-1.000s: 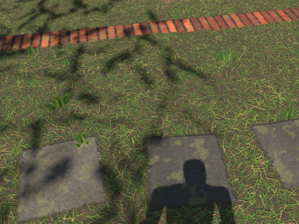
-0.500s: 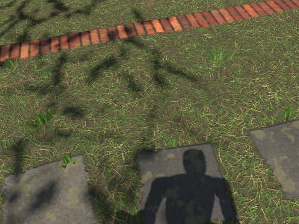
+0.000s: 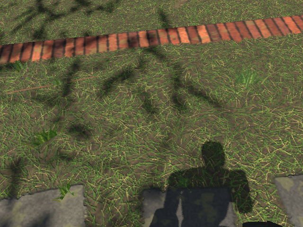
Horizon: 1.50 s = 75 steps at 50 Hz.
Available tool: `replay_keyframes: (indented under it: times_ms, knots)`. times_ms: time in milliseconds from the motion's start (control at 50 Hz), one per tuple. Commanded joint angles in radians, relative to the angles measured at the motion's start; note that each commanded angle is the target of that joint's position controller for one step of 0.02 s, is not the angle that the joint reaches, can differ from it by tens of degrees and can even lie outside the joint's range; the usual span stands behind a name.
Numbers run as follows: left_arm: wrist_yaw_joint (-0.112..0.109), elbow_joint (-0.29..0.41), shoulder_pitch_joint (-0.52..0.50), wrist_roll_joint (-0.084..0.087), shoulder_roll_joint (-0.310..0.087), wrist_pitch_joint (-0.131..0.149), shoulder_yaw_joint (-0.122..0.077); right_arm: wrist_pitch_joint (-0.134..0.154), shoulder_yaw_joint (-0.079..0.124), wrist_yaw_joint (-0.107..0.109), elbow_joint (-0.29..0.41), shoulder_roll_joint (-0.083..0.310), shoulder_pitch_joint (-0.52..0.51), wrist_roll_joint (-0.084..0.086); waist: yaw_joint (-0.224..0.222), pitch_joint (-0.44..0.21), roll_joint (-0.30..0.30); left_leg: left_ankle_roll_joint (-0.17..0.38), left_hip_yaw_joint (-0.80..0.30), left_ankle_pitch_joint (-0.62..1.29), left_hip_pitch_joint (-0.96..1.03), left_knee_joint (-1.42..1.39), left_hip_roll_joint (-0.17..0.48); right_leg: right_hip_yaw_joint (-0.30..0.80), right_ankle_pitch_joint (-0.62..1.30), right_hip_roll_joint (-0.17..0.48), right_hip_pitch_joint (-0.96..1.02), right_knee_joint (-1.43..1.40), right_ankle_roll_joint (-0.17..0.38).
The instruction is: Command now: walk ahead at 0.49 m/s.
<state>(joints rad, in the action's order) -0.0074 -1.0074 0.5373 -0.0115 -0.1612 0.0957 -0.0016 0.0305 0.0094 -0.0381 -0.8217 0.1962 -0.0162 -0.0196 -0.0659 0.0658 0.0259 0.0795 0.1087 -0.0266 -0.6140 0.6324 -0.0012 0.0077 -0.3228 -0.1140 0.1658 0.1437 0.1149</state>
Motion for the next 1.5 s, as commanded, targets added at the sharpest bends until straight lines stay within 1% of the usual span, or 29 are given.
replay_keyframes:
  times_ms: [20,60,80,100,120,140,180,220,280,420,520,580,620,640,660,680,720,780,960,1060,1120,1160,1180,1200,1220,1240,1280,1340,1500]
  knots:
    - [-0.017,0.014,0.01,-0.005,-0.163,0.01,-0.029,0.018,0.025,0.018,0.036,0.102,0.025,0.003,0.084,-0.013,-0.111,0.051,0.023,-0.058,0.183,-0.049,-0.068,0.056,1.188,0.296,-0.05,0.168,-0.006]
    - [-0.02,0.011,-0.026,-0.01,-0.192,-0.001,-0.036,0.03,0.048,0.036,-0.051,0.139,0.28,0.004,0.191,-0.129,-0.114,0.093,-0.001,-0.081,0.437,-0.133,-0.085,0.047,1.208,0.286,-0.074,0.47,-0.011]
    - [-0.013,0.028,-0.054,-0.004,-0.185,0.0,-0.033,0.036,0.064,0.049,-0.089,0.177,0.433,-0.014,0.258,-0.211,-0.078,0.137,-0.117,-0.138,0.674,-0.157,0.028,0.033,0.952,0.256,-0.244,0.703,-0.005]
    - [-0.005,0.054,-0.006,0.007,-0.098,0.001,-0.017,0.036,0.084,0.054,-0.096,0.256,0.516,-0.036,0.225,-0.311,0.095,0.23,-0.496,-0.235,0.888,-0.176,0.303,-0.038,0.248,0.117,-0.511,1.075,-0.02]
    - [0.001,0.039,0.063,0.008,-0.121,-0.005,-0.03,0.027,0.083,0.038,-0.1,0.231,0.457,-0.01,0.161,-0.312,0.129,0.337,-0.85,-0.33,0.914,-0.331,0.407,0.031,-0.182,0.013,-0.751,1.277,-0.019]
    - [0.0,0.064,-0.042,-0.01,-0.17,-0.007,-0.04,0.027,0.073,0.03,-0.084,0.176,0.344,0.016,0.127,-0.137,0.02,0.294,-0.712,-0.43,0.754,-0.396,0.361,0.068,-0.069,0.098,-0.817,1.238,-0.002]
    - [0.011,0.082,-0.133,-0.015,-0.146,-0.007,-0.042,0.044,0.05,0.023,-0.083,0.086,0.259,0.01,0.071,0.006,-0.054,0.23,-0.515,-0.296,0.505,-0.475,0.282,0.058,0.023,0.158,-0.75,1.128,-0.006]
    - [0.023,0.072,-0.107,-0.029,-0.098,-0.032,-0.034,0.064,0.036,0.03,-0.118,0.058,0.291,0.007,0.026,0.007,-0.032,0.183,-0.385,-0.15,0.406,-0.501,0.22,0.05,0.041,0.188,-0.661,1.047,-0.032]
    - [0.034,0.1,-0.182,-0.028,-0.091,-0.049,-0.034,0.083,0.042,0.03,-0.159,0.1,0.366,0.012,0.023,0.022,-0.007,0.172,-0.286,-0.028,0.391,-0.531,0.187,0.01,0.112,0.213,-0.712,0.961,-0.059]
    - [0.039,0.192,-0.49,-0.01,-0.089,-0.053,-0.024,0.078,0.03,0.033,-0.204,0.104,0.517,0.015,0.108,0.038,0.027,0.091,-0.178,0.205,0.523,-0.517,0.135,-0.068,0.355,0.203,-0.802,0.619,-0.09]
    - [0.036,0.241,-0.628,-0.01,-0.103,-0.044,-0.022,0.066,0.027,0.05,-0.231,0.116,0.595,-0.001,0.147,0.043,0.04,0.123,-0.235,0.337,0.707,-0.425,0.183,-0.065,0.292,0.161,-0.831,0.486,-0.082]
    - [0.03,0.239,-0.568,-0.006,-0.128,-0.025,-0.03,0.062,0.036,0.059,-0.223,0.146,0.543,-0.008,0.089,0.02,0.052,0.114,-0.251,0.498,0.719,-0.321,0.201,-0.058,0.177,0.123,-0.686,0.398,-0.053]
    - [0.011,0.157,-0.301,-0.015,-0.177,-0.004,-0.056,0.063,0.038,0.051,-0.215,0.153,0.5,0.005,-0.027,-0.116,0.026,0.078,-0.212,0.553,0.612,-0.047,0.142,-0.058,0.211,0.1,-0.311,0.297,-0.011]
    - [-0.005,0.13,-0.123,-0.044,-0.257,0.005,-0.079,0.069,0.028,0.046,-0.178,0.116,0.484,0.019,-0.088,-0.253,-0.046,0.06,-0.183,0.256,0.409,0.218,0.089,0.142,0.127,0.302,-0.034,0.294,0.037]
    - [-0.003,0.134,-0.089,-0.058,-0.347,-0.004,-0.103,0.061,0.007,0.049,-0.159,-0.006,0.61,0.06,-0.032,-0.401,-0.265,0.018,-0.085,-0.458,0.067,0.558,-0.07,0.561,0.102,0.593,0.23,0.233,0.163]
    - [0.003,0.145,-0.142,-0.026,-0.264,-0.019,-0.093,0.051,0.04,0.057,-0.172,0.125,0.56,0.028,-0.03,-0.347,-0.127,0.032,-0.164,-0.469,-0.01,0.652,-0.027,0.626,0.01,0.56,0.125,0.162,0.16]
    - [0.009,0.157,-0.293,-0.017,-0.153,-0.009,-0.064,0.045,0.049,0.045,-0.139,0.1,0.435,0.016,0.031,-0.104,-0.062,0.028,-0.17,-0.308,-0.003,0.603,0.052,0.338,0.091,0.472,-0.152,0.084,0.097]
    - [-0.001,0.121,-0.276,-0.009,-0.103,0.01,-0.051,0.006,0.054,0.02,-0.13,0.054,0.429,-0.01,0.086,-0.046,-0.105,0.009,-0.153,-0.256,0.07,0.55,0.083,0.126,0.236,0.391,-0.303,0.032,0.035]
    - [-0.004,0.067,-0.155,-0.007,-0.135,0.03,-0.056,-0.014,0.04,-0.018,0.007,0.035,0.117,-0.009,0.069,0.029,-0.094,-0.011,-0.072,0.039,-0.045,0.232,0.089,-0.15,0.45,0.345,-0.285,-0.002,0.019]
    - [-0.018,0.037,-0.073,-0.01,-0.177,0.013,-0.065,-0.012,0.035,-0.029,0.067,0.054,-0.02,-0.017,0.032,0.049,-0.092,0.031,0.007,-0.029,-0.013,0.049,0.064,-0.212,0.557,0.395,-0.131,0.041,0.015]
    - [-0.027,0.03,-0.071,-0.014,-0.21,-0.008,-0.074,-0.013,0.046,-0.021,0.066,0.075,0.021,-0.023,0.061,0.005,-0.119,0.082,0.06,-0.181,0.103,0.003,-0.014,-0.266,0.926,0.403,-0.058,0.208,0.002]
    - [-0.026,0.037,-0.081,-0.012,-0.24,-0.029,-0.083,-0.004,0.069,-0.011,0.014,0.111,0.202,-0.024,0.134,-0.104,-0.119,0.13,0.069,-0.238,0.317,-0.065,-0.09,-0.286,1.019,0.398,-0.081,0.51,-0.007]
    - [-0.021,0.057,-0.097,-0.011,-0.239,-0.034,-0.082,0.004,0.094,0.003,-0.037,0.164,0.368,-0.035,0.209,-0.196,-0.06,0.172,-0.023,-0.24,0.561,-0.138,-0.06,-0.294,0.825,0.378,-0.24,0.773,-0.04]
    - [-0.006,0.121,-0.074,0.003,-0.132,-0.029,-0.06,0.004,0.124,0.019,-0.033,0.278,0.412,-0.04,0.177,-0.297,0.143,0.281,-0.469,-0.338,0.87,-0.177,0.243,-0.287,0.104,0.263,-0.639,1.126,-0.094]
    - [0.007,0.182,-0.165,0.0,-0.183,-0.016,-0.074,-0.008,0.132,0.023,-0.009,0.321,0.424,-0.01,0.183,-0.348,0.133,0.364,-0.886,-0.304,0.937,-0.351,0.366,-0.086,-0.236,0.102,-0.865,1.312,-0.124]
    - [0.011,0.21,-0.284,-0.003,-0.197,-0.005,-0.076,-0.016,0.126,0.031,-0.028,0.295,0.397,0.0,0.18,-0.197,0.024,0.322,-0.703,-0.233,0.853,-0.37,0.328,-0.001,-0.122,0.175,-0.968,1.287,-0.112]
    - [0.009,0.19,-0.256,-0.002,-0.174,0.005,-0.069,-0.004,0.104,0.038,-0.019,0.206,0.288,0.01,0.087,-0.058,-0.053,0.236,-0.488,-0.002,0.601,-0.393,0.234,0.002,0.008,0.239,-0.855,1.106,-0.11]
    - [0.016,0.187,-0.214,-0.04,-0.157,-0.049,-0.068,0.027,0.087,0.038,-0.011,0.167,0.263,0.025,0.028,-0.077,-0.029,0.211,-0.371,0.181,0.48,-0.406,0.143,0.002,0.02,0.248,-0.728,1.009,-0.144]
    - [0.033,0.264,-0.458,-0.028,-0.149,-0.068,-0.059,0.046,0.075,0.036,-0.067,0.168,0.456,0.019,0.113,-0.02,0.028,0.125,-0.32,0.246,0.585,-0.456,0.12,-0.027,0.298,0.234,-0.874,0.695,-0.144]
